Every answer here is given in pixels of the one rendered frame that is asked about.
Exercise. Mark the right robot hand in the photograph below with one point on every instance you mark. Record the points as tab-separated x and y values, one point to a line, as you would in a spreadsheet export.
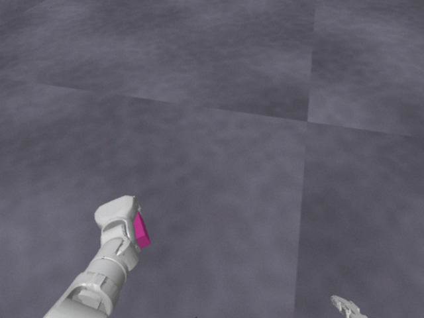
347	308

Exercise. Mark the left robot hand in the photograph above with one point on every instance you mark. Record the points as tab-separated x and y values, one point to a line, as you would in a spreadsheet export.
125	206

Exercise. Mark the left robot arm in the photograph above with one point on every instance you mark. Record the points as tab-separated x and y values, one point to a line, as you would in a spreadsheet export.
95	292

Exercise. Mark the small box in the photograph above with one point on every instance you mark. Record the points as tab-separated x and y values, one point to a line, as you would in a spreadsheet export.
141	232

